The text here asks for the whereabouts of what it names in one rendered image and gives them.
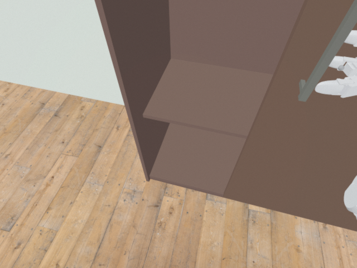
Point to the robot right upper arm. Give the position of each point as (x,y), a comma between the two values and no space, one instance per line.
(350,197)

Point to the robot right hand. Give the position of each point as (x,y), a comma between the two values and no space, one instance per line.
(346,87)

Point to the wardrobe door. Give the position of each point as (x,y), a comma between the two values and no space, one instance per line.
(300,157)

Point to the handle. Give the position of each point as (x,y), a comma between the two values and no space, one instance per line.
(333,47)

